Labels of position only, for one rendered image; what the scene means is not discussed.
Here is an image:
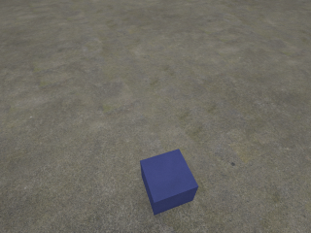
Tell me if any carton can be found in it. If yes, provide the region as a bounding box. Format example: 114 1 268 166
140 149 198 216

